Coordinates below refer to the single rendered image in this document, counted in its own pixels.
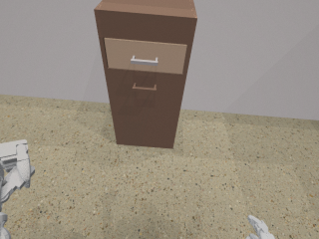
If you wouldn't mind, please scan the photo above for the drawer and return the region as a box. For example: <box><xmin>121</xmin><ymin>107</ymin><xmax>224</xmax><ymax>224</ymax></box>
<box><xmin>104</xmin><ymin>38</ymin><xmax>187</xmax><ymax>74</ymax></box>

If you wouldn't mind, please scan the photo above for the cabinet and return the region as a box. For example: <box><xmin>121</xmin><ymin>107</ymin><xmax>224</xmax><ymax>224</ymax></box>
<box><xmin>94</xmin><ymin>0</ymin><xmax>197</xmax><ymax>149</ymax></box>

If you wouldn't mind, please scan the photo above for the left robot forearm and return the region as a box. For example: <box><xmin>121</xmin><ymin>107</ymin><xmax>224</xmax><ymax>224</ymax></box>
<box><xmin>0</xmin><ymin>212</ymin><xmax>12</xmax><ymax>239</ymax></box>

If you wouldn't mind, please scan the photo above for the robot right hand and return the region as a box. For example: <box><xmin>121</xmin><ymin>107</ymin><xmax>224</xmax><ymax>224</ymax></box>
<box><xmin>246</xmin><ymin>215</ymin><xmax>275</xmax><ymax>239</ymax></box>

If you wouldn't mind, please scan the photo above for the robot left hand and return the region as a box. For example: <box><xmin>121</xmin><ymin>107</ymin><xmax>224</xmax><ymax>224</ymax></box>
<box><xmin>0</xmin><ymin>139</ymin><xmax>35</xmax><ymax>212</ymax></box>

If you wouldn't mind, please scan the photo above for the handle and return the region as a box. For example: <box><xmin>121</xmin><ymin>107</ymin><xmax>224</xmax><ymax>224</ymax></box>
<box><xmin>131</xmin><ymin>55</ymin><xmax>159</xmax><ymax>66</ymax></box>
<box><xmin>132</xmin><ymin>87</ymin><xmax>157</xmax><ymax>93</ymax></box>

